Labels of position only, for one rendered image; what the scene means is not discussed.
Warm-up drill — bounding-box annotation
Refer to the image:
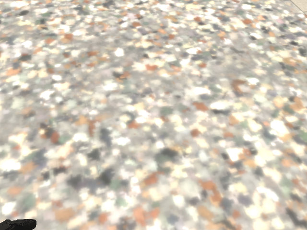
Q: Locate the left robot hand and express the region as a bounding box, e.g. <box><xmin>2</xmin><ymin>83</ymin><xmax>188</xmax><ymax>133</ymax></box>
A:
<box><xmin>0</xmin><ymin>218</ymin><xmax>36</xmax><ymax>230</ymax></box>

